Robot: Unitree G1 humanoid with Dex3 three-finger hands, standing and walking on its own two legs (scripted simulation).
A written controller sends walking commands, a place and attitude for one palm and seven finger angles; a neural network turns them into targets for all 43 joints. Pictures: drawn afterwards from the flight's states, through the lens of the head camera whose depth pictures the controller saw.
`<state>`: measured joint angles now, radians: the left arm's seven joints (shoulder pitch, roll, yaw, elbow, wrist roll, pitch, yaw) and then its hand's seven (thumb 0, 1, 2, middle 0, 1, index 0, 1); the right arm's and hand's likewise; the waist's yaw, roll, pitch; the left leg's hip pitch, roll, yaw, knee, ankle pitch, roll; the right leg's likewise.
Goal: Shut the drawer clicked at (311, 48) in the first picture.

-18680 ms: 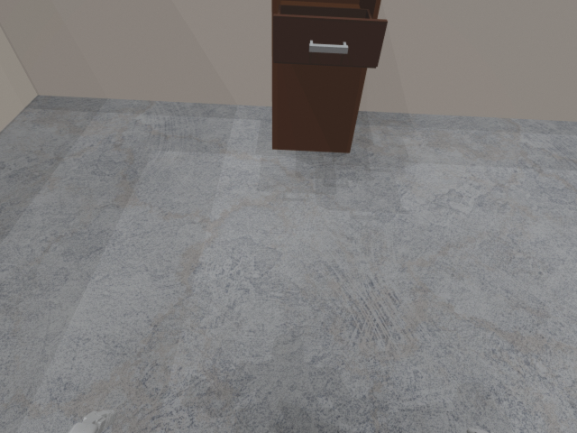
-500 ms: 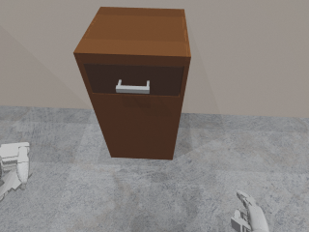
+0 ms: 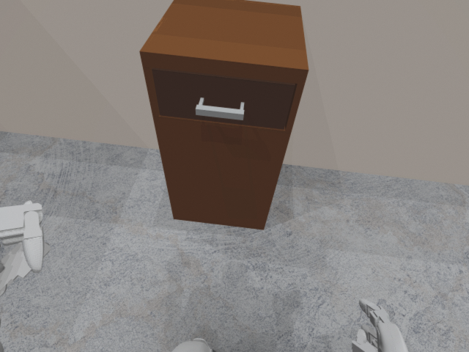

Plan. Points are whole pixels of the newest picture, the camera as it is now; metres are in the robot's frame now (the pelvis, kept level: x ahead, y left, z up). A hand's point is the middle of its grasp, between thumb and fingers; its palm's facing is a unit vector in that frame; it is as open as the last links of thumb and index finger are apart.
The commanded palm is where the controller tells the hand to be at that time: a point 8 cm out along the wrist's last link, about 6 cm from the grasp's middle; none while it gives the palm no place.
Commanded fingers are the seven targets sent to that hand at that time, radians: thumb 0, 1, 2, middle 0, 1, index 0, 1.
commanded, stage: step back with the hand held close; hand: left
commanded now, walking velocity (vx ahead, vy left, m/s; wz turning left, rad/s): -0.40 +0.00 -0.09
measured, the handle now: (220, 107) +0.74 +0.08 -0.03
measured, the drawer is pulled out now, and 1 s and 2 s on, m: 0.00 0.00 0.00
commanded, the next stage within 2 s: stop stepping back and stand still in 0.36 s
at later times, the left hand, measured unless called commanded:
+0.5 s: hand (31, 331) +0.12 +0.20 +0.19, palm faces +0.16 -0.87 -0.46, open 3.3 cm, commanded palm +0.06 +0.26 +0.19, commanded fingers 0.00 0.90 0.90 -1.40 -1.60 -1.40 -1.60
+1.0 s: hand out of the picture +0.09 +0.22 +0.21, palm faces +0.10 -0.85 -0.51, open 3.3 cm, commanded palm +0.05 +0.29 +0.19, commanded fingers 0.00 0.90 0.90 -1.40 -1.60 -1.40 -1.60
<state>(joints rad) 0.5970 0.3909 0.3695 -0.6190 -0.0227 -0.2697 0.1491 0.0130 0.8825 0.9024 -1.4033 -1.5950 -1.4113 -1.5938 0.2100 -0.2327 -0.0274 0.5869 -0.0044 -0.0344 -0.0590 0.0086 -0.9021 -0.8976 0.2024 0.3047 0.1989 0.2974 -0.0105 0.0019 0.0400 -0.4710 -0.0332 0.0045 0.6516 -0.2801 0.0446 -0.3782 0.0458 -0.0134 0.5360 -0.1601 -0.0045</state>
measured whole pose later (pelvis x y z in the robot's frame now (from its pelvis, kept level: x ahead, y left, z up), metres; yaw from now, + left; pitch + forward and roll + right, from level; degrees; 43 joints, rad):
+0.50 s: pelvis -0.11 +0.00 -0.01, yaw -8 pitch +2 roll -4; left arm 0.58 0.48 0.41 -0.69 -0.07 -0.32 0.09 0.01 0.88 0.90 -1.40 -1.59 -1.41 -1.59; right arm 0.13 -0.15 0.02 0.64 -0.03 -0.10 -0.05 0.01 -0.90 -0.90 0.20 0.30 0.20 0.30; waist 0.01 -0.01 0.03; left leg -0.58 0.08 0.08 0.43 0.07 0.03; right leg -0.01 0.06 -0.01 0.43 -0.46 0.00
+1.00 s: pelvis -0.13 +0.03 +0.01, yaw -10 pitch +0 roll -3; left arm 0.73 0.51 0.44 -0.76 -0.06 -0.26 0.12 0.01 0.88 0.90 -1.40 -1.59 -1.41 -1.59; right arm 0.23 -0.13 0.04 0.55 -0.03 -0.16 -0.02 0.01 -0.90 -0.90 0.20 0.30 0.20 0.30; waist -0.05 -0.03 0.01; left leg -0.39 0.03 0.07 0.40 -0.05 0.04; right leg -0.25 0.05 -0.09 0.67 -0.53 -0.03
